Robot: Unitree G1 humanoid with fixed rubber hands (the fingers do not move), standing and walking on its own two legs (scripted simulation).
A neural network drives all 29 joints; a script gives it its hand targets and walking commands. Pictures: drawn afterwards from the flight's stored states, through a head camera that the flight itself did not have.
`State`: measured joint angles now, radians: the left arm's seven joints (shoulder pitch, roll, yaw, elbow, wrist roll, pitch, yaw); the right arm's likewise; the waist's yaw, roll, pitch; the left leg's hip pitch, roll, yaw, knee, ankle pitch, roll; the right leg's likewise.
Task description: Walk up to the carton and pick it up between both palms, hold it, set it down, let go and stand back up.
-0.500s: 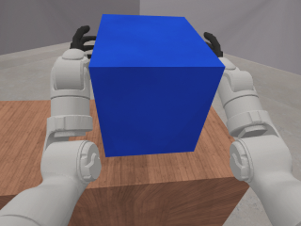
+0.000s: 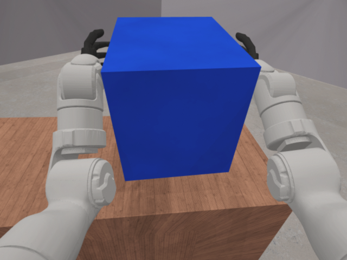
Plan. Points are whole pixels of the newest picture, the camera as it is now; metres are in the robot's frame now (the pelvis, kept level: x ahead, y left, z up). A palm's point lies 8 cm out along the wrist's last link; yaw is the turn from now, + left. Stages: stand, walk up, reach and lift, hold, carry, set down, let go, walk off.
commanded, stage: hold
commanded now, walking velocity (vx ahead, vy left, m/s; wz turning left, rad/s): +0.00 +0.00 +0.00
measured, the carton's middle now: (171, 92) +0.39 +0.00 +0.25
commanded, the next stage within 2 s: none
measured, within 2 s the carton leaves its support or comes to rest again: neither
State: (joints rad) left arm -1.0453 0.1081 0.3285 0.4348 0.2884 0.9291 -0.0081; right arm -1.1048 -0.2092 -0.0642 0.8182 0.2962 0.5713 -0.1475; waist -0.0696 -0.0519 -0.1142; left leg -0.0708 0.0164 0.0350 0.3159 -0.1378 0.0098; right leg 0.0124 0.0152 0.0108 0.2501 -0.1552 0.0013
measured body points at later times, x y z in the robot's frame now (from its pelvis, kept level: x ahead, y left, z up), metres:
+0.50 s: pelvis +0.00 +0.00 +0.00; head -0.09 +0.03 +0.44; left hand +0.38 +0.17 +0.32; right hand +0.39 -0.15 +0.32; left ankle +0.03 +0.11 -0.75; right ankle +0.00 -0.12 -0.75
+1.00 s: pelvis +0.00 +0.00 +0.00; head -0.10 +0.03 +0.44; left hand +0.38 +0.17 +0.33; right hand +0.38 -0.15 +0.33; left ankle +0.03 +0.11 -0.75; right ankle +0.00 -0.12 -0.75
